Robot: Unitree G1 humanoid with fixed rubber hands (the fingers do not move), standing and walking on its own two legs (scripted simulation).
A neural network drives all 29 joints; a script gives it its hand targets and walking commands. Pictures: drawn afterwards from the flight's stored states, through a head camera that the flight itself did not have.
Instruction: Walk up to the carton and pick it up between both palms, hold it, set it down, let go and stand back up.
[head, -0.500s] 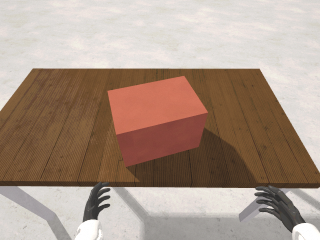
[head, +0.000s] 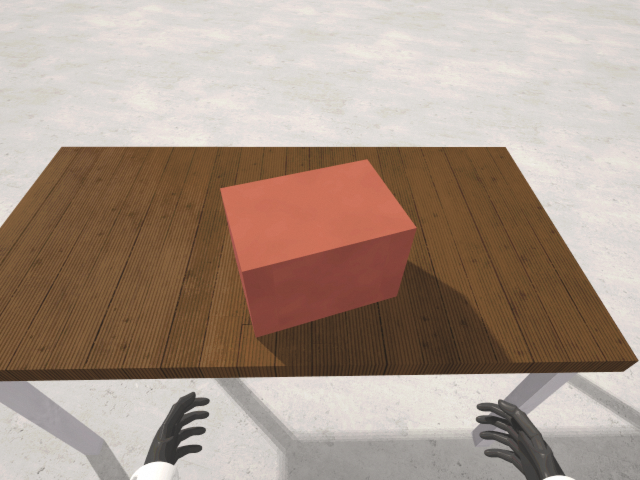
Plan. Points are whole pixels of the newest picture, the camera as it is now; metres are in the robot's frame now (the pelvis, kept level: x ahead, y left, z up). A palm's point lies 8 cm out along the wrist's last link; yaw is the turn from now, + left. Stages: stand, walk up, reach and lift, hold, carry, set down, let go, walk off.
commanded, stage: set down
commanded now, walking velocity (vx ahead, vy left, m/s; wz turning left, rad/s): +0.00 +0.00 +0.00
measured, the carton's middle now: (313, 245) +0.52 +0.04 -0.05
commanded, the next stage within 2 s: let go in 0.50 s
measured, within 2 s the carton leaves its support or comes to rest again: neither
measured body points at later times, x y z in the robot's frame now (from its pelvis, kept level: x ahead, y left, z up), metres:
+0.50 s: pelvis +0.00 +0.00 +0.00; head +0.02 +0.02 +0.45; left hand +0.20 +0.23 -0.08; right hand +0.17 -0.23 -0.08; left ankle +0.00 +0.11 -0.75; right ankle -0.02 -0.11 -0.75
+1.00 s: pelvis +0.00 -0.01 +0.00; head +0.01 -0.01 +0.45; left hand +0.20 +0.22 -0.08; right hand +0.17 -0.24 -0.08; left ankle +0.00 +0.11 -0.75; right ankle -0.02 -0.11 -0.75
